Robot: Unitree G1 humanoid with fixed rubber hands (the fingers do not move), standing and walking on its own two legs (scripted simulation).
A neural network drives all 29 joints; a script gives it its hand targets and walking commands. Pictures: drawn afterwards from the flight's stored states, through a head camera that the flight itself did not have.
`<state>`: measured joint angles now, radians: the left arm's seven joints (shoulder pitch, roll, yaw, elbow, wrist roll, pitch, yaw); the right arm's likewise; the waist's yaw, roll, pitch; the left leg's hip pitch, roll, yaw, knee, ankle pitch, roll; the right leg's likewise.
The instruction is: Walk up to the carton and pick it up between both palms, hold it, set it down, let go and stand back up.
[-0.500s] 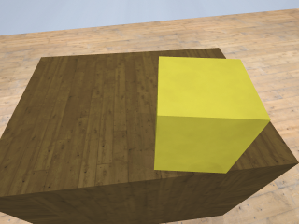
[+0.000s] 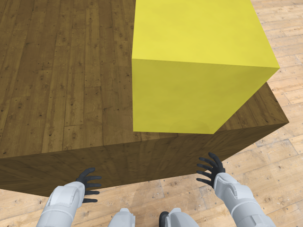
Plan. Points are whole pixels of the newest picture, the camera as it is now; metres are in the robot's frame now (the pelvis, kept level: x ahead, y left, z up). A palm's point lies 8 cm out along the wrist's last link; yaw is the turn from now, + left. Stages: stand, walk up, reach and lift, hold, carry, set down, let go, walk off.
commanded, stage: reach and lift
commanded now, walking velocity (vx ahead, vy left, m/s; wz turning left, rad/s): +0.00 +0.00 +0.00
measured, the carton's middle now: (181, 70) +0.44 -0.01 +0.14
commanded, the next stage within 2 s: none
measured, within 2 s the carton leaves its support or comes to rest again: neither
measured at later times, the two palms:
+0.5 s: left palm (58, 202) +0.16 +0.23 +0.00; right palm (242, 213) +0.17 -0.19 -0.02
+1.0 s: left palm out of the picture +0.08 +0.22 -0.01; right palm (250, 223) +0.15 -0.19 +0.00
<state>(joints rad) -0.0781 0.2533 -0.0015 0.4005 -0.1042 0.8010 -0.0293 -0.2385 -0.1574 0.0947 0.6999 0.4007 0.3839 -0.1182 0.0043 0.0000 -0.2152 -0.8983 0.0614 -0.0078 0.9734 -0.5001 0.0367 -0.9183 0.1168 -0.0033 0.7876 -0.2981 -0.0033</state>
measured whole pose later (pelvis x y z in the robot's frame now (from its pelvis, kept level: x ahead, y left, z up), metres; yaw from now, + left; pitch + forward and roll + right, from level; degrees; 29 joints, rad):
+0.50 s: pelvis -0.04 -0.05 +0.05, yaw +3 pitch +5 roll +0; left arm -0.07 0.35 0.06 0.49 -0.17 0.52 -0.10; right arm 0.04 -0.05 0.11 0.38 0.17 0.43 -0.22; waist 0.01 0.00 -0.01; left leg -0.34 0.03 0.02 0.48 -0.22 -0.02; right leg -0.40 0.08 0.02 0.41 -0.09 -0.06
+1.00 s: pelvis -0.05 -0.04 +0.04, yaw +9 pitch -3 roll +1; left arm 0.17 0.27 -0.04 0.42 -0.18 0.33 0.01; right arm 0.22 -0.09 0.04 0.35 0.14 0.38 -0.11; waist 0.06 -0.06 -0.11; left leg -0.25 0.03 0.03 0.60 -0.30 -0.01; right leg -0.33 0.01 -0.05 0.58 -0.20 -0.05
